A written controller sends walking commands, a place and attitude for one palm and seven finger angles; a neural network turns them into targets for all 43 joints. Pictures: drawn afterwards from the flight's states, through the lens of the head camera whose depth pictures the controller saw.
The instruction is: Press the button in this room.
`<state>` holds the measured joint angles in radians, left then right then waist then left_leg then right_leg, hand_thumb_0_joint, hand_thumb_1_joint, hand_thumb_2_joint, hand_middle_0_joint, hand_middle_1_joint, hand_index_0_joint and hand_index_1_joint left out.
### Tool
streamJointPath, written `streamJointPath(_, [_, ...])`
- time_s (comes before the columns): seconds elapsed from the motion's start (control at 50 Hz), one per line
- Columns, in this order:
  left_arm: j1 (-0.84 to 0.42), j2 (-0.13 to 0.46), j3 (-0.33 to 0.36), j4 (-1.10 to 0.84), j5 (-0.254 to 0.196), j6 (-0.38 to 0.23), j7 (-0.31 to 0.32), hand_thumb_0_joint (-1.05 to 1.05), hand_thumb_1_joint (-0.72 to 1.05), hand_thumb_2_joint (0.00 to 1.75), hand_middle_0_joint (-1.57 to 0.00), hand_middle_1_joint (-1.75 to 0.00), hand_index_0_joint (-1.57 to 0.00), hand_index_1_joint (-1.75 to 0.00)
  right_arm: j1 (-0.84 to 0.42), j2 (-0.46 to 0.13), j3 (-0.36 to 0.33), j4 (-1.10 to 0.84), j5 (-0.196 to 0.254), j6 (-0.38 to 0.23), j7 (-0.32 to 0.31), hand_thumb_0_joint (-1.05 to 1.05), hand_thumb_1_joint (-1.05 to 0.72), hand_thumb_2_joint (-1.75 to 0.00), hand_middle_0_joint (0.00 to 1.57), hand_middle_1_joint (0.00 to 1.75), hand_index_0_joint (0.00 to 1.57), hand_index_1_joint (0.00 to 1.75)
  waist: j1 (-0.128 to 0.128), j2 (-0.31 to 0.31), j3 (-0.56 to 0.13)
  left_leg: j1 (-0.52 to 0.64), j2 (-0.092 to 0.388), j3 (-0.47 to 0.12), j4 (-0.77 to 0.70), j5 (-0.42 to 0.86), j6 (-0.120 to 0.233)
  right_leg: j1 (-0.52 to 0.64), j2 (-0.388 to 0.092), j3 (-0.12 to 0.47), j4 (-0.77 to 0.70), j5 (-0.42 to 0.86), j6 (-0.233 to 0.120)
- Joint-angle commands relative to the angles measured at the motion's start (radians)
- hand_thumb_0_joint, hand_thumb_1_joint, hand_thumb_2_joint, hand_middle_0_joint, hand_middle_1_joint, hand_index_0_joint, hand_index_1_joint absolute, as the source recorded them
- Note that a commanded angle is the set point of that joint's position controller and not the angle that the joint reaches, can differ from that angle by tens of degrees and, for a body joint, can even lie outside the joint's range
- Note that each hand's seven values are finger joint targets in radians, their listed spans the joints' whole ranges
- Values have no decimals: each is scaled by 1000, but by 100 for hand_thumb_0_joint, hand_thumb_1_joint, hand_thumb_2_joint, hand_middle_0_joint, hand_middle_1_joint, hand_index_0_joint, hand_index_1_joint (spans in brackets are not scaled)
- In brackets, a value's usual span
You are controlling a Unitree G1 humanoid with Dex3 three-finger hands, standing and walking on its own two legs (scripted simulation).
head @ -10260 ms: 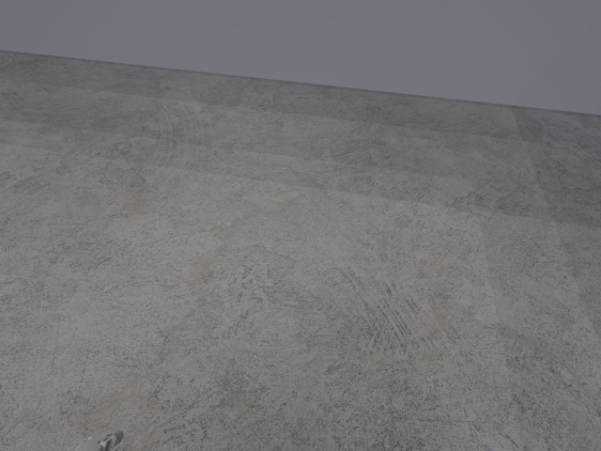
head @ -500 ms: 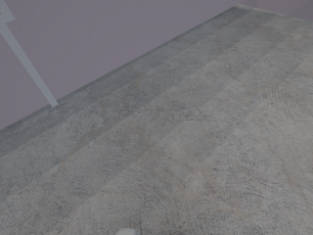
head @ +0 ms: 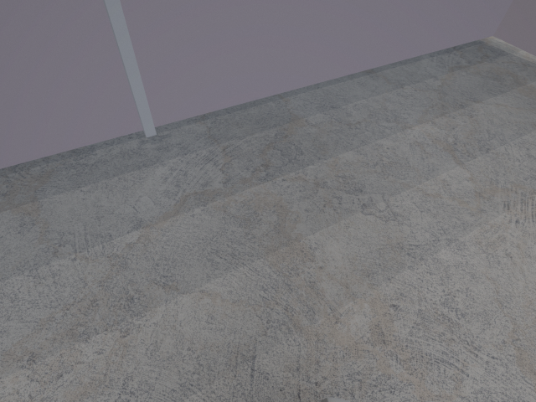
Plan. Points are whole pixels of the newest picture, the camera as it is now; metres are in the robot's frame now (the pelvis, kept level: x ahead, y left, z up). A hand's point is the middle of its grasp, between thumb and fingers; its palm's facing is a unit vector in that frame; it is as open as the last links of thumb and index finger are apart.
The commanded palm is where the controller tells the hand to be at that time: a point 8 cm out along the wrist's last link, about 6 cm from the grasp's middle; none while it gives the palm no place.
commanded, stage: turn or walk to find it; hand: left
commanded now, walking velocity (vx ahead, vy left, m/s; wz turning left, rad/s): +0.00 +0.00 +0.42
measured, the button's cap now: out of the picture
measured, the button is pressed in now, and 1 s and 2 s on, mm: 0 0 0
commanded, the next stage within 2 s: none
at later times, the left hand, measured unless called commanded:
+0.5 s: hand out of the picture -0.01 +0.14 -0.15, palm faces +0.25 -0.93 -0.27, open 7.3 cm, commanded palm none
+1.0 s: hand out of the picture -0.09 +0.20 -0.17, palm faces +0.44 -0.86 -0.26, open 7.4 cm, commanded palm none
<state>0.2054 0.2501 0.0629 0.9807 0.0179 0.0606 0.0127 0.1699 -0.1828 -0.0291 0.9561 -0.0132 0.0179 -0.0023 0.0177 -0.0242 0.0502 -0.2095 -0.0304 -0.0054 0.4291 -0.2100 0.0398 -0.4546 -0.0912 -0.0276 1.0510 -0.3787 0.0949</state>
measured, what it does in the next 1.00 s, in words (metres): steps on the spot, turning left: right foot, then left foot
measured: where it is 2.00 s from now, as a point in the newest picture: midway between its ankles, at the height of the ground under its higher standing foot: outside the picture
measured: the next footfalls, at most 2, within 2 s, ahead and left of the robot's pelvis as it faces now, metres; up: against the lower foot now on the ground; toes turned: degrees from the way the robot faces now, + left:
right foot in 0.20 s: +0.03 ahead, -0.14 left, +0.00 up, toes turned +2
left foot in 0.70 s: -0.06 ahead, +0.10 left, +0.00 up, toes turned +23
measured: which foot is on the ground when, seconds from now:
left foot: down 0.00-0.20, up 0.22-0.68, down 0.70-1.00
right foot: up 0.00-0.18, down 0.20-0.70, up 0.72-1.00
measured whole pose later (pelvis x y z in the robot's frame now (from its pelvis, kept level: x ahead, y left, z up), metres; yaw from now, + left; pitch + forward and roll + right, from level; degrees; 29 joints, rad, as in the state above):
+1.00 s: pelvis -0.07 -0.02 +0.00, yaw +24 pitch +0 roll +0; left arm 0.18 0.25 0.06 0.97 0.01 0.06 0.01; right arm 0.16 -0.19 -0.03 0.95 -0.02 0.02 0.00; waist 0.01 -0.01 0.06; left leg -0.22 -0.02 -0.01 0.45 -0.22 0.03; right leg -0.43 -0.09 -0.03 1.00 -0.42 0.09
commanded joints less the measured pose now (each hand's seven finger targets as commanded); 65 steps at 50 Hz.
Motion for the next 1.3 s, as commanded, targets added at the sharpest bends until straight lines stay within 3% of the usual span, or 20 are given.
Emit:
streamJointPath(0.0, [-63, 52, 8, -102, -6, -25, 7, 0, 90, 90, -20, -30, -20, -30, 75, -213, -67, -40, -10, -6, -16, 0, -90, -90, 20, 30, 20, 30, -54, 154, -61, 120, 275, -282, -103, 328, 137, -57, 6, 13, -120, -67, -4])
streamJointPath(0.14, [63, 58, 11, -82, -14, -50, 14, 0, 90, 90, -20, -30, -20, -30, 23, -198, -74, -59, -6, 5, -7, 0, -90, -90, 20, 30, 20, 30, 17, 128, -121, -98, 180, -296, 21, 238, 66, 336, 45, -15, -624, 162, -33])
streamJointPath(0.16, [94, 111, 21, -79, -3, -61, 19, 0, 90, 90, -20, -30, -20, -30, 37, -151, -69, -66, 3, 4, -2, 0, -90, -90, 20, 30, 20, 30, 25, -8, -141, -231, 105, -225, 129, 62, 7, 477, -81, 99, -733, 173, -64])
streamJointPath(0.18, [104, 201, 38, -84, 11, -68, 25, 0, 90, 90, -20, -30, -20, -30, 33, -88, -59, -92, 4, 3, 2, 0, -90, -90, 20, 30, 20, 30, 36, -291, -111, -400, -43, -59, 357, -289, -65, 508, -327, 357, -779, 242, -168])
streamJointPath(0.2, [86, 207, 33, -103, 1, -62, 27, 0, 90, 90, -20, -30, -20, -30, 12, -144, -73, -96, -4, 14, -1, 0, -90, -90, 20, 30, 20, 30, 39, -222, -90, -366, -12, -84, 548, -372, -64, 350, -404, 363, -791, 267, -247])
streamJointPath(0.26, [-69, 118, 19, -138, -3, -64, 26, 0, 90, 90, -20, -30, -20, -30, 63, -138, -82, -32, -13, 41, 13, 0, -90, -90, 20, 30, 20, 30, -38, -109, 6, -352, 31, -86, 780, -206, -74, 213, -249, 170, -794, 153, -205])
streamJointPath(0.32, [-52, 82, 8, -130, -4, -74, 23, 0, 90, 90, -20, -30, -20, -30, 107, -121, -78, -6, -10, 44, 20, 0, -90, -90, 20, 30, 20, 30, -46, -127, 9, -354, 41, -54, 810, -115, -98, 243, -193, 47, -774, 256, -175])
streamJointPath(0.56, [91, 156, 36, -63, 15, -66, 22, 0, 90, 90, -20, -30, -20, -30, -27, -91, -42, -38, 5, 22, 12, 0, -90, -90, 20, 30, 20, 30, 38, -181, -65, -209, 71, 62, 349, -266, -104, 396, -283, -4, -648, 573, -247])
streamJointPath(0.64, [53, 156, 35, -53, 0, -54, 17, 0, 90, 90, -20, -30, -20, -30, 70, -118, -44, -16, 5, 4, 10, 0, -90, -90, 20, 30, 20, 30, -29, -113, -119, 39, 60, 90, 3, 11, -79, 300, -238, -96, -490, 501, -150])
streamJointPath(0.66, [65, 116, 29, -68, -9, -46, 15, 0, 90, 90, -20, -30, -20, -30, 99, -185, -57, -13, -1, -8, 9, 0, -90, -90, 20, 30, 20, 30, -46, 63, -146, 180, 173, -56, -75, 160, -36, 149, -166, -146, -336, 305, -91])
streamJointPath(0.68, [47, 46, 10, -103, -11, -40, 9, 0, 90, 90, -20, -30, -20, -30, 129, -277, -79, -18, -5, -10, 3, 0, -90, -90, 20, 30, 20, 30, -65, 341, -118, 250, 404, -347, -100, 503, 72, -101, -38, -158, -147, -209, -20])
streamJointPath(0.7, [-8, 61, 3, -114, -3, -27, 14, 0, 90, 90, -20, -30, -20, -30, 153, -302, -83, -4, -6, 3, -1, 0, -90, -90, 20, 30, 20, 30, -86, 266, -113, 162, 456, -317, -98, 503, 145, -64, -35, -70, -30, -274, -32])
streamJointPath(0.84, [6, 68, 13, -61, -3, -27, -3, 0, 90, 90, -20, -30, -20, -30, 12, -214, -54, -43, -4, -14, -18, 0, -90, -90, 20, 30, 20, 30, -24, 153, -65, 107, 261, -161, -98, 421, 104, -68, -17, -7, 49, -21, -11])
streamJointPath(1.0, [-69, 49, 4, -112, -9, -29, 7, 0, 90, 90, -20, -30, -20, -30, 58, -219, -70, -44, -12, -3, -12, 0, -90, -90, 20, 30, 20, 30, -54, 169, -69, 91, 270, -273, -80, 383, 134, 1, 17, 0, -172, -79, -12])
streamJointPath(1.1, [18, 53, 6, -97, -15, -46, 10, 0, 90, 90, -20, -30, -20, -30, 21, -213, -75, -60, -10, 5, -8, 0, -90, -90, 20, 30, 20, 30, -7, 172, -110, -25, 209, -299, 0, 349, 93, 238, 59, -25, -512, 77, -30])
streamJointPath(1.12, [55, 73, 12, -90, -12, -56, 12, 0, 90, 90, -20, -30, -20, -30, 17, -198, -75, -62, -4, 4, -5, 0, -90, -90, 20, 30, 20, 30, 13, 112, -126, -92, 170, -276, 55, 270, 52, 353, 36, -13, -655, 183, -34])
streamJointPath(1.16, [98, 218, 39, -92, 10, -71, 24, 0, 90, 90, -20, -30, -20, -30, 13, -100, -59, -103, 3, 2, 2, 0, -90, -90, 20, 30, 20, 30, 40, -300, -116, -398, -45, -44, 406, -345, -73, 503, -361, 361, -759, 373, -190])
streamJointPath(1.18, [89, 206, 32, -105, 1, -65, 26, 0, 90, 90, -20, -30, -20, -30, -6, -149, -73, -100, -3, 14, 0, 0, -90, -90, 20, 30, 20, 30, 42, -195, -100, -353, -4, -88, 581, -382, -66, 355, -402, 330, -761, 385, -257])
streamJointPath(1.24, [-64, 113, 16, -140, -5, -68, 26, 0, 90, 90, -20, -30, -20, -30, 61, -141, -80, -31, -11, 39, 12, 0, -90, -90, 20, 30, 20, 30, -38, -110, -8, -349, 38, -87, 785, -209, -78, 247, -251, 148, -769, 268, -206])
streamJointPath(1.28, [-52, 86, 7, -138, -5, -76, 21, 0, 90, 90, -20, -30, -20, -30, 98, -124, -75, -10, -11, 42, 19, 0, -90, -90, 20, 30, 20, 30, -44, -112, -15, -349, 39, -59, 808, -138, -95, 268, -201, 56, -754, 321, -181])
